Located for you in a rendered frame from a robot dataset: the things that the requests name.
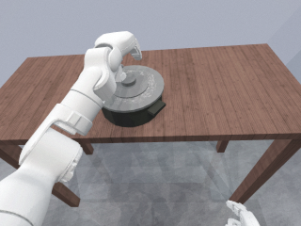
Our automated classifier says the robot right hand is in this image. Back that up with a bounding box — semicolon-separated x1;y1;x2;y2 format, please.
225;201;261;226

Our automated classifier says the knob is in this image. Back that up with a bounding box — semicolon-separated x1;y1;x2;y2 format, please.
121;73;136;87

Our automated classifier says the lid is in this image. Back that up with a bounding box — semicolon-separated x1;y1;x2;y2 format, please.
103;65;165;113

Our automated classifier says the left robot upper arm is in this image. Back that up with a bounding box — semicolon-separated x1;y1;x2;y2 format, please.
0;127;83;226

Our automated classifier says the left robot forearm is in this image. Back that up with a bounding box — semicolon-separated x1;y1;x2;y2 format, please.
19;41;122;166

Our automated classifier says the pot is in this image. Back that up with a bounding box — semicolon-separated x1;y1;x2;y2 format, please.
102;95;166;128

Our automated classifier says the table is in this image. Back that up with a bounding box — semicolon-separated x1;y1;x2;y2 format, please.
0;43;301;207

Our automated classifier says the robot left hand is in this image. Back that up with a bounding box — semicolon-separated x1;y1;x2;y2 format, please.
94;31;142;83

